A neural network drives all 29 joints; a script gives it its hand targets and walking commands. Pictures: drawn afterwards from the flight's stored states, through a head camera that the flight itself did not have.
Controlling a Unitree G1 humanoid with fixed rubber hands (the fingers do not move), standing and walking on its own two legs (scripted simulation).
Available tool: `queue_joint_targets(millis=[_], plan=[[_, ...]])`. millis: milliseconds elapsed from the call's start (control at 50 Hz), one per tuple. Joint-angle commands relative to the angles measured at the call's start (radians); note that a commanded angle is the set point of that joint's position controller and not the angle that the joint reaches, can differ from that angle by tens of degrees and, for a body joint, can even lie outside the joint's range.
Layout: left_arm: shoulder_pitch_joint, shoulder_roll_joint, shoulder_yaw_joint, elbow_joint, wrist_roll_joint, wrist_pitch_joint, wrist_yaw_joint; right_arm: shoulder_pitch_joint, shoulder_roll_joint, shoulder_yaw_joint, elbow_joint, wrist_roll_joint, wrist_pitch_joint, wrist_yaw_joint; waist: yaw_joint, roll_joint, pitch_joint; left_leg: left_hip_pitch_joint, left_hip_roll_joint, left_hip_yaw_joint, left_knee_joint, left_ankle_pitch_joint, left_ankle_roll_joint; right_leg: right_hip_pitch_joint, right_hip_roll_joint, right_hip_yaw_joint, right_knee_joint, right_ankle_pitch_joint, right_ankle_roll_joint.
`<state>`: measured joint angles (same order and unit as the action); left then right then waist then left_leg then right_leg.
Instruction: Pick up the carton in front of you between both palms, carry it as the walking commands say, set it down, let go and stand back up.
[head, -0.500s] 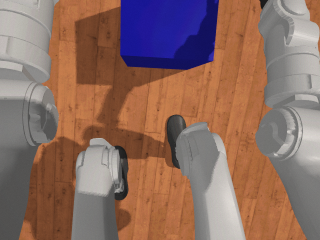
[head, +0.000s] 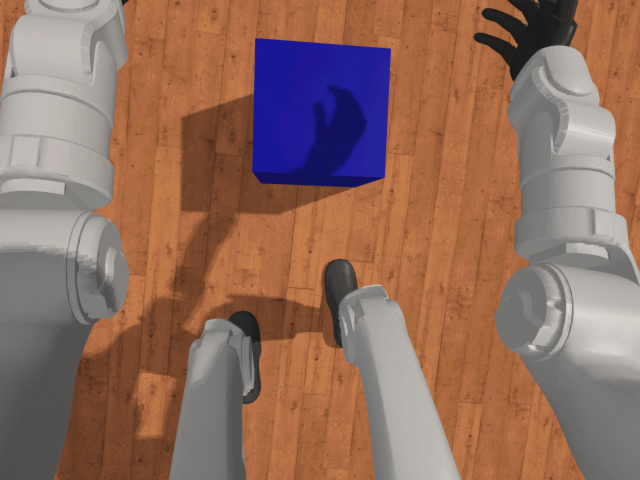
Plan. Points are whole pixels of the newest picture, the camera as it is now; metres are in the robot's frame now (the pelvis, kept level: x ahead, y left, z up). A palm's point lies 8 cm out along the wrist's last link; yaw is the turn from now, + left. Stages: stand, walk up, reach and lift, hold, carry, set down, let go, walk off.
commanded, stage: set down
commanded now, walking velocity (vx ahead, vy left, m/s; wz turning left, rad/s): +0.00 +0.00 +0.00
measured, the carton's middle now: (315, 127) +0.54 -0.11 -0.46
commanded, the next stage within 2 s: let go in 0.06 s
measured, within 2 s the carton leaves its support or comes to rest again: neither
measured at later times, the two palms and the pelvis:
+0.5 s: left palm (30, 125) +0.47 +0.12 +0.01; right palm out of the picture +0.40 -0.29 +0.01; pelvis +0.04 -0.02 +0.12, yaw +0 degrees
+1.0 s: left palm out of the picture +0.32 +0.19 +0.10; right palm out of the picture +0.24 -0.26 +0.11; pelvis +0.09 -0.02 +0.18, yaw -2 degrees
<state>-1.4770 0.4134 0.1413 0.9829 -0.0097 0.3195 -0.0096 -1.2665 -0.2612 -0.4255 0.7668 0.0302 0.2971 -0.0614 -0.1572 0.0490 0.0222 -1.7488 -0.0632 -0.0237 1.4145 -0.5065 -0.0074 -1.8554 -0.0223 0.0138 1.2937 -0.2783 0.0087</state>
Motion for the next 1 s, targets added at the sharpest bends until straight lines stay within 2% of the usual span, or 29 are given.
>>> queue_joint_targets(millis=[0,60,120,180,260,340,420,540,640,720,820,980], plan=[[-0.287,0.096,0.024,-0.095,0.014,-0.028,-0.01,-0.217,-0.129,-0.02,-0.108,-0.02,-0.028,0.007,-0.063,0.074,-1.117,0.316,-0.059,0.062,-0.246,0.251,-0.026,0.991,0.067,-0.078,-0.072,0.463,0.024],[-0.248,0.071,0.052,-0.069,0.04,-0.043,-0.019,-0.182,-0.102,-0.035,-0.085,-0.048,-0.043,0.022,-0.053,0.078,-1.066,0.37,-0.054,0.053,-0.305,0.28,-0.031,0.982,0.066,-0.078,-0.134,0.453,0.024],[-0.16,0.031,0.09,-0.088,0.084,-0.057,-0.008,-0.104,-0.087,-0.043,-0.091,-0.087,-0.061,0.048,-0.039,0.075,-1.093,0.443,-0.05,0.047,-0.362,0.349,-0.039,1.044,0.067,-0.078,-0.183,0.503,0.018],[-0.029,-0.029,0.121,-0.158,0.124,-0.067,0.024,0.013,-0.085,-0.041,-0.131,-0.129,-0.079,0.085,-0.028,0.067,-1.15,0.538,-0.047,0.038,-0.418,0.443,-0.049,1.127,0.069,-0.075,-0.224,0.58,0.006],[0.182,-0.13,0.136,-0.313,0.151,-0.077,0.09,0.198,-0.098,-0.001,-0.222,-0.166,-0.095,0.143,-0.013,0.043,-1.186,0.661,-0.045,0.031,-0.492,0.536,-0.06,1.249,0.072,-0.066,-0.285,0.643,-0.012],[0.355,-0.186,0.117,-0.461,0.143,-0.1,0.126,0.353,-0.116,0.067,-0.285,-0.156,-0.113,0.182,-0.003,0.012,-1.099,0.688,-0.044,0.04,-0.57,0.47,-0.06,1.377,0.065,-0.042,-0.356,0.621,-0.023],[0.541,-0.211,0.103,-0.52,0.133,-0.133,0.121,0.541,-0.093,0.132,-0.291,-0.12,-0.14,0.199,0.014,-0.011,-0.939,0.671,-0.04,0.052,-0.65,0.318,-0.047,1.492,0.05,-0.011,-0.428,0.532,-0.02],[0.798,-0.209,0.091,-0.486,0.124,-0.192,0.076,0.782,-0.051,0.215,-0.316,-0.076,-0.186,0.197,0.044,-0.058,-0.729,0.725,-0.02,0.043,-0.738,0.187,-0.02,1.621,0.024,0.036,-0.538,0.381,0.001],[1.001,-0.195,0.072,-0.441,0.105,-0.253,0.052,0.974,-0.032,0.275,-0.359,-0.051,-0.234,0.17,0.062,-0.109,-0.619,0.8,-0.009,0.029,-0.789,0.183,-0.002,1.745,0.017,0.062,-0.599,0.389,0.014],[1.147,-0.179,0.052,-0.442,0.092,-0.294,0.034,1.139,-0.023,0.315,-0.4,-0.039,-0.26,0.148,0.068,-0.122,-0.518,0.906,-0.001,0.028,-0.838,0.192,0.009,1.809,0.014,0.062,-0.649,0.405,0.018],[1.318,-0.162,0.02,-0.486,0.08,-0.325,0.018,1.324,-0.022,0.361,-0.458,-0.024,-0.28,0.13,0.075,-0.103,-0.401,1.09,0.007,0.021,-0.915,0.223,0.021,1.855,0.018,0.045,-0.714,0.42,0.018],[1.511,-0.149,-0.029,-0.557,0.056,-0.317,-0.009,1.443,-0.039,0.386,-0.471,-0.011,-0.269,0.131,0.121,-0.001,-0.173,1.306,0.028,0.01,-1.026,0.294,0.006,1.866,0.053,0.004,-0.814,0.326,0.007]])
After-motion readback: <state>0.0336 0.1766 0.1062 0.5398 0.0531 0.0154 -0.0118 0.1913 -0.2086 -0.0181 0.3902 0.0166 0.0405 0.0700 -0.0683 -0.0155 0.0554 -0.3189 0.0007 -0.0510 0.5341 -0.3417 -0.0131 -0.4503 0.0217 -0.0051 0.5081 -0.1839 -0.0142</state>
